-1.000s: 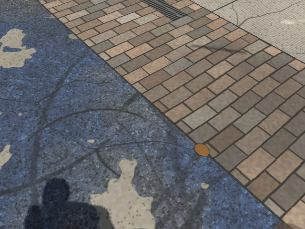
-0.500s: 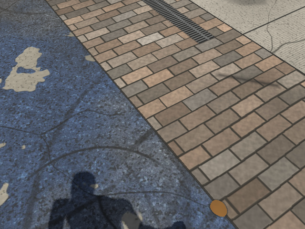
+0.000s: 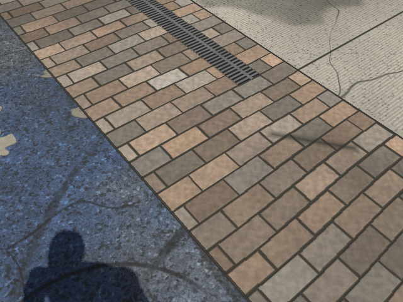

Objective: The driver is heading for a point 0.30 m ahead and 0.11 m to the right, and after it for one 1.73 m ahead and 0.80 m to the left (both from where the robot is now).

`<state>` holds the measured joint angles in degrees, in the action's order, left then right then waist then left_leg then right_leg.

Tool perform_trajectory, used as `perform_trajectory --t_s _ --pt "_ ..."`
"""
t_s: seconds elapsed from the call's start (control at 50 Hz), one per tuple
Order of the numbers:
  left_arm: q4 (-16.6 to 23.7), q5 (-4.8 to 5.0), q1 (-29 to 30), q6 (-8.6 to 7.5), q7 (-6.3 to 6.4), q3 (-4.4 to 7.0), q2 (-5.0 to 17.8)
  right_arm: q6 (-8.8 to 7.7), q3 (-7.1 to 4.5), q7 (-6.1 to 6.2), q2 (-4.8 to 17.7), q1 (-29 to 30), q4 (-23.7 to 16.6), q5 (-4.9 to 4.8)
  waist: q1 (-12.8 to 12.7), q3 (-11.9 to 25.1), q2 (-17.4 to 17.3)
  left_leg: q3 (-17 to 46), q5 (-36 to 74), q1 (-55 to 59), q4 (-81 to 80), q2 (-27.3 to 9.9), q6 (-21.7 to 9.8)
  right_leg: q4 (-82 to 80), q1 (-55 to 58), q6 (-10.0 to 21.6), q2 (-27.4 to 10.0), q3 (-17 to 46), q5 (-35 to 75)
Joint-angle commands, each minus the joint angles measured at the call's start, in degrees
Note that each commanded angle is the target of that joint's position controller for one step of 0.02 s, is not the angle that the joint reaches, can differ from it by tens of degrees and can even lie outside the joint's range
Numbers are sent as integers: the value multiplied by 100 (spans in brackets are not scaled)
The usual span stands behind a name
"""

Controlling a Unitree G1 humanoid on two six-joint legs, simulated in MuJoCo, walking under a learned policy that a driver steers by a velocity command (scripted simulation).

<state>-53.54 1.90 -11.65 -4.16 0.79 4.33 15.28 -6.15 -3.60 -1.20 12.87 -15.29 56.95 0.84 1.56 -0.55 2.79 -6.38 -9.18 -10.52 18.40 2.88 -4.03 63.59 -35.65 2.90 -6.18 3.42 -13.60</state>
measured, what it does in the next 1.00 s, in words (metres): walks ahead, turning left: right foot, then left foot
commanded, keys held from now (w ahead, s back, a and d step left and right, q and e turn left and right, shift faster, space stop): w+e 0.08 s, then e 0.06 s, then q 0.86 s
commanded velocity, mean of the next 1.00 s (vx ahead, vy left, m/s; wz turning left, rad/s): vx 0.16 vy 0.00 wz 0.23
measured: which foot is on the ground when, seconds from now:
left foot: down 0.00-0.30, up 0.32-0.70, down 0.72-1.00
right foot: up 0.00-0.26, down 0.28-0.72, up 0.74-1.00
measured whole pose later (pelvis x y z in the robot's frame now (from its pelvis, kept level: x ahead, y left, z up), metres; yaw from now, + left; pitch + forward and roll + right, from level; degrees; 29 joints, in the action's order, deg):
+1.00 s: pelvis +0.23 +0.00 +0.00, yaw +17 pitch +3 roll -3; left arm -50.4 0.1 -1.2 0.4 3.5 6.0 17.4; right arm 0.0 -4.9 2.4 15.4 -12.9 46.0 -0.5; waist 0.9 -1.6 1.5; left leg 4.2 -10.8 -16.8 24.7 1.8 -3.6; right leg 55.3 -32.3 -3.1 0.4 3.2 -17.9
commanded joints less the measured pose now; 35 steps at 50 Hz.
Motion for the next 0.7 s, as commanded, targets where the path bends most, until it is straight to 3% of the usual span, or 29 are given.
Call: perform_trajectory --t_s 0.02,0.08,0.14,0.2,0.24,0.26,0.28,0.3,0.32,0.34,0.36,0.38,0.4,0.44,0.48,0.58,0.64,0.7 --pt "232 -37 -154 64 6 88 233 -106 -151 110 790 105 -246 28 -170 -83 -542 959 1090 192 -1178 -1702 -755 -470 -598 -64 -189 438 822" --pt "376 -62 228 27 -77 78 185 -86 -127 179 791 90 -263 17 -99 -153 -562 351 1374 300 -1217 -1531 -554 -1410 -564 -79 -66 253 1749" --pt "680 -158 926 4 -187 -26 -3 -12 -102 277 848 5 -252 -8 86 -376 -518 -243 2574 257 -977 -1420 -369 -2378 -136 -86 106 -357 2229" --pt "841 -201 1148 3 -271 -100 -125 142 -68 261 856 -504 16 -110 166 -307 -546 -104 3450 823 -445 -1587 -451 -2942 126 -7 306 -545 1753" --pt "831 -216 911 -30 -290 -44 116 233 -109 239 1036 -428 58 -180 -51 -122 -768 156 4249 1242 113 -1688 -424 -3221 453 140 488 -610 1183" --pt "705 -236 484 -60 -282 30 321 264 -126 236 1092 -282 42 -212 -320 107 -835 248 4498 1382 576 -1618 -319 -3539 943 229 622 -641 1263" --pt "507 -273 -105 -103 -248 139 605 284 -119 213 1081 -218 43 -225 -641 446 -681 180 4325 1308 1380 -1333 -113 -4105 1835 370 668 -650 2356" --pt "354 -411 -763 -112 -162 250 1125 226 -50 189 920 -309 -85 -106 -742 1260 -281 97 2652 237 2631 -1004 153 -3429 3624 662 -228 72 5293" --pt "337 -474 -905 -33 -91 226 1293 173 206 81 91 -1173 1 -38 -378 2336 1061 285 -2677 -1738 4847 -118 544 -3022 5821 1903 -1995 1850 7395" --pt "441 -343 -1062 19 -104 141 947 171 77 81 538 -1115 140 -240 -653 3080 607 1346 -3479 -1861 5598 -120 577 -3265 5733 2022 -2033 2147 6593" --pt "605 -264 -511 53 -64 135 915 211 -62 117 937 -339 -172 -399 -655 2337 469 1210 -3206 -2348 5714 -375 564 -3590 5031 1708 -1731 1452 5564" --pt "663 -228 2 58 -15 75 704 295 -72 198 855 14 -262 -379 -490 1637 176 1037 -2799 -2541 5437 -604 585 -3890 4211 1419 -1443 1037 4420" --pt "679 -236 322 57 14 9 474 425 -112 277 783 59 -229 -292 -323 1086 60 970 -2498 -2389 5175 -750 645 -4230 3297 1259 -1276 704 3509" --pt "665 -358 713 104 33 27 461 697 -120 347 538 -267 -230 -225 25 683 317 762 -2051 -1562 4793 -795 694 -4778 1941 1129 -1081 217 2139" --pt "672 -405 864 127 74 73 585 813 -143 394 463 -375 -309 -198 114 573 401 618 -1818 -1384 4449 -776 688 -5029 1526 1203 -1093 -70 1576" --pt "641 -313 1049 249 239 142 791 889 -200 307 628 93 -675 -150 43 705 451 461 -1023 -1205 3425 -855 561 -5185 1726 1076 -1266 -460 735" --pt "569 -225 1037 347 267 166 868 914 -249 233 716 250 -844 -140 14 659 463 312 -1067 -1046 2871 -775 440 -5027 2011 894 -1368 -586 492" --pt "486 -79 1083 456 249 166 830 915 -310 163 728 -133 -793 -90 237 607 270 44 -510 -315 1533 -481 105 -4306 2011 442 -1151 -886 21"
